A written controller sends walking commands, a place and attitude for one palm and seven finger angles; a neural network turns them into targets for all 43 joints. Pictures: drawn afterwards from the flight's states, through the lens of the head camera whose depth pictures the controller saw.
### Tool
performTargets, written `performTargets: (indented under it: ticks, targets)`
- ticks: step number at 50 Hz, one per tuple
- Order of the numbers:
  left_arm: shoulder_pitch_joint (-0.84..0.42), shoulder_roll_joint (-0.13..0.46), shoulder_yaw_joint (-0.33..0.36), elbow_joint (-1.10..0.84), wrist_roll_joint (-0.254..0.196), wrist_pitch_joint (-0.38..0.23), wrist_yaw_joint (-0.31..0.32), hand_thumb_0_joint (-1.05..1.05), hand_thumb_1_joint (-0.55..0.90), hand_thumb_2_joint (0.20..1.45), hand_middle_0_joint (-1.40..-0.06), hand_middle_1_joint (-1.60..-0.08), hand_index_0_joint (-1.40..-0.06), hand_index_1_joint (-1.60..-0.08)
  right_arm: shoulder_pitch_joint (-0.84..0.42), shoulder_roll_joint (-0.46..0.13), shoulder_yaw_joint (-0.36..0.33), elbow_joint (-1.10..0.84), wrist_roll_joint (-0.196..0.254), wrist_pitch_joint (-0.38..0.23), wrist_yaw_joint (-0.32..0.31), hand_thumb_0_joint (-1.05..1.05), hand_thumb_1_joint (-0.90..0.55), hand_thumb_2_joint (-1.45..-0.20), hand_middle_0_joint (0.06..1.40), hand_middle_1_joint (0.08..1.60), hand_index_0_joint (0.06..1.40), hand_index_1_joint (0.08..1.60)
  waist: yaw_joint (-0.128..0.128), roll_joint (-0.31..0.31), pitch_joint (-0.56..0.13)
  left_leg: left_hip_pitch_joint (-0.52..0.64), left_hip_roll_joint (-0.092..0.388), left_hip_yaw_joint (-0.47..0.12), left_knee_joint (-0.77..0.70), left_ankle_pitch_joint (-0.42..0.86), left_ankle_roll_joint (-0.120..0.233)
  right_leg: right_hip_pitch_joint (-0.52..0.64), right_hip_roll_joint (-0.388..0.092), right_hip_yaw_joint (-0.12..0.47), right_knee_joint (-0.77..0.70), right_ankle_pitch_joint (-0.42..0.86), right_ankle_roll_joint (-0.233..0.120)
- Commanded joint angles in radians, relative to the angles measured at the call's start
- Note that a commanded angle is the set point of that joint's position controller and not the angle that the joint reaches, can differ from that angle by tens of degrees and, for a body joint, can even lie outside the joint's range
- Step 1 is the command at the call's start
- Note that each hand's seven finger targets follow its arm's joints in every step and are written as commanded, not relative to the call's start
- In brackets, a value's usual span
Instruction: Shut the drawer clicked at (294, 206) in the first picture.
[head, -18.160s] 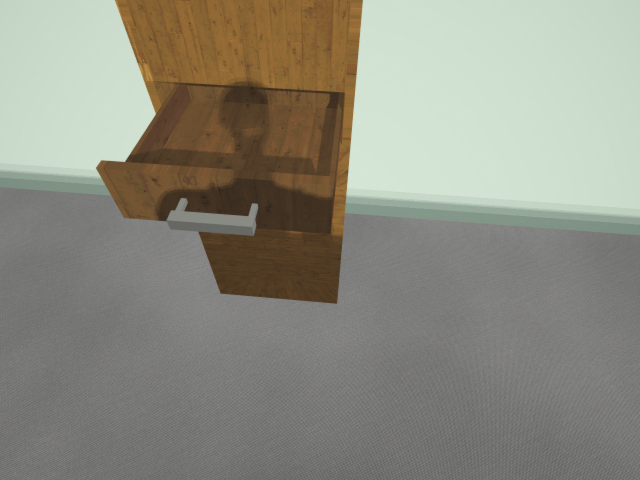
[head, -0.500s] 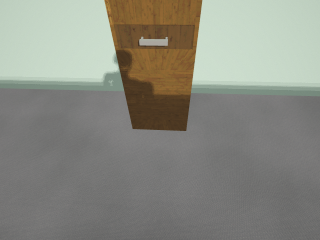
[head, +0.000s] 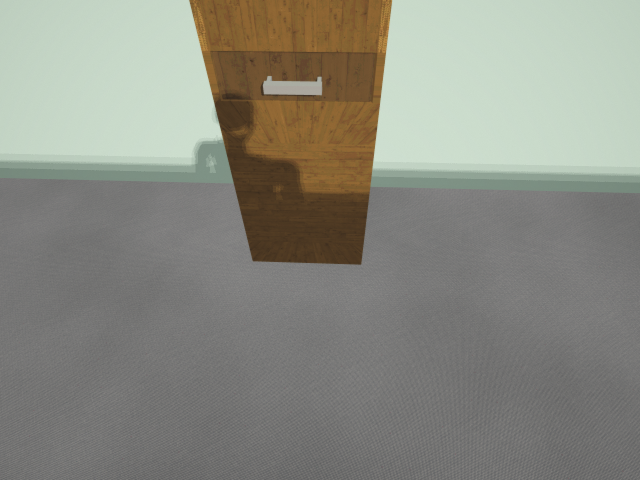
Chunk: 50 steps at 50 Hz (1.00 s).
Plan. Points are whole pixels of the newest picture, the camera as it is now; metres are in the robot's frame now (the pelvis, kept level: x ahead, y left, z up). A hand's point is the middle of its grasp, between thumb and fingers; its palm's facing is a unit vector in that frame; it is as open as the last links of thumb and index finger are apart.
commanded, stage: look to check the result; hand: left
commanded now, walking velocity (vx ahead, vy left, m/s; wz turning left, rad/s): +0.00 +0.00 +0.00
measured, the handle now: (293, 83) +0.96 +0.11 +0.00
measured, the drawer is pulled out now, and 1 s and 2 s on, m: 0.00 0.00 0.00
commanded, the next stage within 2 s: stand and wait in 0.46 s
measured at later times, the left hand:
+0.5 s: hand out of the picture +0.08 +0.23 -0.16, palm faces -0.01 -0.95 -0.33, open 7.4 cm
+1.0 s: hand out of the picture +0.08 +0.23 -0.16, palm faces -0.03 -0.94 -0.33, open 7.4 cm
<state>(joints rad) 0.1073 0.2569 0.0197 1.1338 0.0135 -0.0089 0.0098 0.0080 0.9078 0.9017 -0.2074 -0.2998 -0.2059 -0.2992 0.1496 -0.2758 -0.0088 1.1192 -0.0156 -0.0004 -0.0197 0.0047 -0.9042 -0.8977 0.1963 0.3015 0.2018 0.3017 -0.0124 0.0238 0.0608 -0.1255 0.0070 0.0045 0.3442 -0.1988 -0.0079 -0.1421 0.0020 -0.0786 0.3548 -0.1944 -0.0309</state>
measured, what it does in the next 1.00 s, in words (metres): stands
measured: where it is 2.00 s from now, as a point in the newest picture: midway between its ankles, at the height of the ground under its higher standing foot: outside the picture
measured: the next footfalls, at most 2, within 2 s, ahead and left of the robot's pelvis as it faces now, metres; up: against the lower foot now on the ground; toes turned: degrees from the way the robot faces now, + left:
none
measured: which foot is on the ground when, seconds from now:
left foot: down 0.00-1.00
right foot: down 0.00-1.00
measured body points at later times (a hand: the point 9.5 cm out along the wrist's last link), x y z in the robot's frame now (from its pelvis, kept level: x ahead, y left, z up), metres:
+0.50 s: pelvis +0.01 -0.01 +0.00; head +0.03 -0.02 +0.45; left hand +0.09 +0.27 -0.13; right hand +0.07 -0.28 -0.15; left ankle -0.01 +0.12 -0.75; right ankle +0.00 -0.10 -0.75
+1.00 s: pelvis +0.01 -0.01 +0.00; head +0.02 -0.02 +0.45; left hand +0.09 +0.28 -0.13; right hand +0.05 -0.29 -0.15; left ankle -0.01 +0.12 -0.75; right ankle +0.00 -0.10 -0.75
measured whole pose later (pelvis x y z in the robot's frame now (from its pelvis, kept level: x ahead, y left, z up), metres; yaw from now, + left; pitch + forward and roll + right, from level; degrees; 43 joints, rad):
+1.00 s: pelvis +0.01 -0.01 +0.00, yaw -1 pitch -2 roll +0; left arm 0.11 0.29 0.02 1.14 0.01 -0.01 0.01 0.01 0.91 0.90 -0.21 -0.30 -0.21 -0.30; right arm 0.16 -0.30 -0.01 1.13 -0.01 0.00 -0.02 0.01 -0.90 -0.90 0.20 0.30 0.20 0.30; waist -0.02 0.02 0.06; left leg -0.08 0.03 0.01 0.31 -0.20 -0.02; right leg -0.10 0.02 -0.07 0.31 -0.18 -0.04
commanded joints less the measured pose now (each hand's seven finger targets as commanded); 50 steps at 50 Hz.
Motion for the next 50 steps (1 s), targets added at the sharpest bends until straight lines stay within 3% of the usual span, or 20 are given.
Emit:
performTargets:
  ticks: [1, 10, 30, 50]
  targets:
    - [-0.013, 0.194, 0.035, -0.045, -0.005, -0.024, 0.012, 0.0, 0.9, 0.9, -0.2, -0.3, -0.2, -0.3, 0.006, -0.155, -0.027, -0.04, -0.004, -0.014, -0.006, 0.0, -0.9, -0.9, 0.2, 0.3, 0.2, 0.3, 0.007, -0.013, -0.091, 0.004, 0.108, -0.081, -0.049, 0.178, 0.023, 0.056, -0.134, 0.121, -0.06, 0.188, -0.021]
    - [-0.012, 0.21, 0.036, -0.044, -0.006, -0.026, 0.014, 0.0, 0.9, 0.9, -0.2, -0.3, -0.2, -0.3, 0.006, -0.171, -0.029, -0.041, -0.002, -0.013, -0.008, 0.0, -0.9, -0.9, 0.2, 0.3, 0.2, 0.3, 0.005, -0.026, -0.104, 0.029, 0.113, -0.073, -0.044, 0.207, 0.021, 0.072, -0.138, 0.118, -0.064, 0.254, -0.022]
    - [-0.028, 0.223, 0.036, -0.047, -0.005, -0.026, 0.012, 0.0, 0.9, 0.9, -0.2, -0.3, -0.2, -0.3, -0.009, -0.186, -0.029, -0.041, -0.003, -0.012, -0.007, 0.0, -0.9, -0.9, 0.2, 0.3, 0.2, 0.3, 0.004, -0.021, -0.067, 0.033, 0.115, -0.069, -0.066, 0.169, 0.017, 0.058, -0.135, 0.131, -0.091, 0.21, -0.02]
    - [-0.03, 0.235, 0.036, -0.047, -0.007, -0.029, 0.011, 0.0, 0.9, 0.9, -0.2, -0.3, -0.2, -0.3, 0.001, -0.2, -0.029, -0.037, -0.001, -0.015, -0.007, 0.0, -0.9, -0.9, 0.2, 0.3, 0.2, 0.3, 0.002, -0.011, -0.087, 0.044, 0.121, -0.068, -0.069, 0.178, 0.017, 0.071, -0.135, 0.14, -0.092, 0.225, -0.022]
